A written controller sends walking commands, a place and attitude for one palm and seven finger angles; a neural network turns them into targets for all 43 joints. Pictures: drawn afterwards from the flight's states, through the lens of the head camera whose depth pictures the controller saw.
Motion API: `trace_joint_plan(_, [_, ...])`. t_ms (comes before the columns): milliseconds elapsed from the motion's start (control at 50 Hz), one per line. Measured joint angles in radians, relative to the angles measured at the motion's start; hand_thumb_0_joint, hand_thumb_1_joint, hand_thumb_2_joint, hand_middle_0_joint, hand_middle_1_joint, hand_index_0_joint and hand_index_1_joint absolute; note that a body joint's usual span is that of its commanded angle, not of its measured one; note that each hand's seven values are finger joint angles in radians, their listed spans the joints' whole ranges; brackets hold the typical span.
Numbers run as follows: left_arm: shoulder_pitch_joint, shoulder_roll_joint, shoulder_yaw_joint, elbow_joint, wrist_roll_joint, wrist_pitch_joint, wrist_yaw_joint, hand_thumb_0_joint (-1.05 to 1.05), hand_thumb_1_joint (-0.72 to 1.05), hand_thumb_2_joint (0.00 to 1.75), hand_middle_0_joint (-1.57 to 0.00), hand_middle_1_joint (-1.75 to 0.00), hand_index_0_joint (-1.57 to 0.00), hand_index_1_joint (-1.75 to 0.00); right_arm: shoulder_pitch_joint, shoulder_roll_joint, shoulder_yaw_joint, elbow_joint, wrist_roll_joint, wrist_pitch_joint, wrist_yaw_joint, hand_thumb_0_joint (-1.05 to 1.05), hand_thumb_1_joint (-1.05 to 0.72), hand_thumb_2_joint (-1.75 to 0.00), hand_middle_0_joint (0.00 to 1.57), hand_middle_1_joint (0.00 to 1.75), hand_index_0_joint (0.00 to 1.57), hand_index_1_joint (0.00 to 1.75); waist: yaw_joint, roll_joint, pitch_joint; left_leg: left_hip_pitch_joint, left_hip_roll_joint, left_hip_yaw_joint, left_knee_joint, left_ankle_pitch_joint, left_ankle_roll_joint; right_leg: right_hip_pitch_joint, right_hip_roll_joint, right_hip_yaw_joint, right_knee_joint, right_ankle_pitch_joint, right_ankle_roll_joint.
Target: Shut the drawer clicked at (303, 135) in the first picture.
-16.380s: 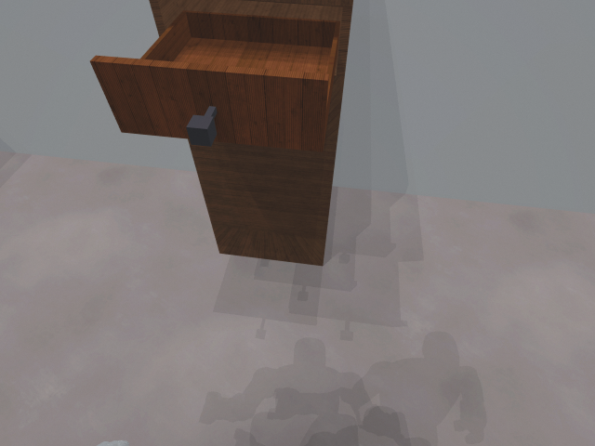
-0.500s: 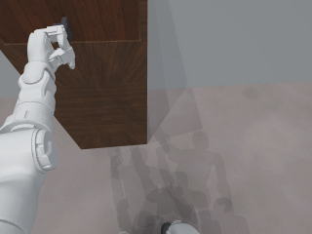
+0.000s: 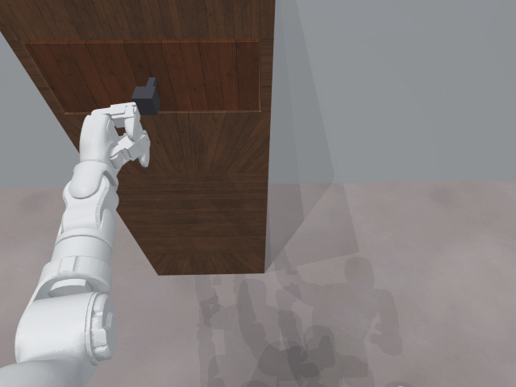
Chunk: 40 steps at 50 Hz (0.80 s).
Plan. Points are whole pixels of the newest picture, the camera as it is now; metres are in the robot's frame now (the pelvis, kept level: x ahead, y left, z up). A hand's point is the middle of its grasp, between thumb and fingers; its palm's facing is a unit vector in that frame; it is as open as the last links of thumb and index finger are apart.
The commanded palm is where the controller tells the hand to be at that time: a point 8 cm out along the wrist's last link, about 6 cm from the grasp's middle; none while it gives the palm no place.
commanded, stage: draw the hand back to the body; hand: left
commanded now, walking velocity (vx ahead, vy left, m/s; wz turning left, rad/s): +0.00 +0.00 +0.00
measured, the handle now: (148, 94) +0.57 +0.19 +0.14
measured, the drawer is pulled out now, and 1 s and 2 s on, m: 0.00 0.00 0.00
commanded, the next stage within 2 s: step back with the hand held close in 1.24 s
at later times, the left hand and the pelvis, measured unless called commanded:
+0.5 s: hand (87, 228) +0.29 +0.20 +0.16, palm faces +0.20 -0.96 -0.18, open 3.3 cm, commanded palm +0.25 +0.24 +0.17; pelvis -0.03 -0.01 +0.01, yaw +2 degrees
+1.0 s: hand (5, 340) +0.17 +0.24 +0.16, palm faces +0.39 -0.84 -0.36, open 3.3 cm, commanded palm +0.11 +0.28 +0.19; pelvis -0.02 -0.01 +0.02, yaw +2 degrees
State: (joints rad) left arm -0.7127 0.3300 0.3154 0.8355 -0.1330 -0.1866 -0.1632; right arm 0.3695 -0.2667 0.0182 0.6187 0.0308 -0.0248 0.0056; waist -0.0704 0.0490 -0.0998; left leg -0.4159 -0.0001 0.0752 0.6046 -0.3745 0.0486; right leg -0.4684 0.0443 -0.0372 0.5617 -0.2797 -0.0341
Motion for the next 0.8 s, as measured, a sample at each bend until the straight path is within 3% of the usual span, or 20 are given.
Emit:
trace_joint_plan(60, [0.105, -0.017, -0.019, -0.121, -0.034, 0.023, -0.031, 0.02, 0.90, 0.90, -1.40, -1.60, -1.40, -1.60, 0.000, -0.004, -0.004, -0.007, 0.011, 0.002, 0.001, 0.01, -0.91, -0.90, 0.20, 0.30, 0.20, 0.30, 0.022, 0.007, -0.007, 0.043, -0.002, 0.000, -0.026, 0.011, -0.002, 0.043, 0.000, 0.004, -0.024, 0.004, 0.000])
trace_joint_plan(120, [0.189, -0.030, -0.034, -0.214, -0.063, 0.084, -0.054, 0.02, 0.90, 0.90, -1.40, -1.60, -1.40, -1.60, -0.015, -0.007, 0.001, -0.008, 0.024, 0.009, -0.004, 0.01, -0.91, -0.90, 0.20, 0.30, 0.20, 0.30, 0.039, 0.012, -0.007, 0.088, -0.002, -0.008, -0.050, 0.012, -0.002, 0.085, 0.001, -0.003, -0.041, 0.007, -0.002])
trace_joint_plan(220, [0.302, -0.040, -0.055, -0.360, -0.077, 0.172, -0.051, 0.02, 0.90, 0.90, -1.40, -1.60, -1.40, -1.60, -0.071, -0.007, 0.010, -0.021, 0.033, 0.005, -0.023, 0.01, -0.91, -0.90, 0.20, 0.30, 0.20, 0.30, 0.058, 0.009, 0.018, 0.137, -0.007, -0.021, -0.066, 0.027, -0.006, 0.139, -0.004, -0.016, -0.055, 0.015, -0.007])
trace_joint_plan(380, [0.407, -0.040, -0.072, -0.522, -0.106, 0.219, -0.074, 0.02, 0.90, 0.90, -1.40, -1.60, -1.41, -1.60, -0.155, -0.005, 0.033, -0.034, 0.039, -0.035, -0.057, 0.01, -0.91, -0.90, 0.20, 0.30, 0.20, 0.30, 0.090, 0.006, 0.039, 0.191, -0.014, -0.037, -0.083, 0.053, -0.010, 0.196, -0.012, -0.031, -0.065, 0.030, -0.013])
trace_joint_plan(440, [0.476, -0.025, -0.110, -0.615, -0.044, 0.188, 0.028, 0.02, 0.90, 0.90, -1.40, -1.60, -1.41, -1.60, -0.187, 0.002, 0.033, -0.033, 0.025, -0.051, -0.058, 0.01, -0.91, -0.90, 0.20, 0.30, 0.20, 0.30, 0.094, 0.012, 0.062, 0.220, -0.016, -0.035, -0.104, 0.067, -0.011, 0.224, -0.012, -0.029, -0.084, 0.043, -0.013])
trace_joint_plan(540, [0.621, -0.041, -0.147, -0.755, 0.013, 0.148, 0.154, 0.02, 0.90, 0.90, -1.40, -1.60, -1.41, -1.60, -0.212, 0.013, 0.034, -0.020, 0.011, -0.040, -0.058, 0.01, -0.91, -0.90, 0.20, 0.30, 0.20, 0.30, 0.105, 0.015, 0.102, 0.264, -0.018, -0.034, -0.154, 0.100, -0.011, 0.266, -0.012, -0.027, -0.132, 0.074, -0.013])
trace_joint_plan(680, [0.774, -0.040, -0.146, -0.889, 0.057, 0.129, 0.234, 0.02, 0.89, 0.90, -1.40, -1.60, -1.41, -1.60, -0.192, 0.026, 0.034, 0.021, -0.007, -0.031, -0.066, 0.01, -0.91, -0.90, 0.20, 0.30, 0.20, 0.30, 0.120, 0.021, 0.134, 0.326, -0.019, -0.040, -0.202, 0.120, -0.012, 0.332, -0.011, -0.031, -0.185, 0.095, -0.013])
trace_joint_plan(800, [0.888, -0.027, -0.118, -1.008, 0.062, 0.094, 0.249, 0.02, 0.89, 0.90, -1.41, -1.60, -1.41, -1.60, -0.179, 0.028, 0.027, 0.043, -0.019, -0.030, -0.060, 0.02, -0.91, -0.90, 0.20, 0.30, 0.20, 0.30, 0.120, 0.041, 0.129, 0.363, -0.022, -0.037, -0.226, 0.124, -0.008, 0.366, -0.013, -0.027, -0.204, 0.097, -0.008])
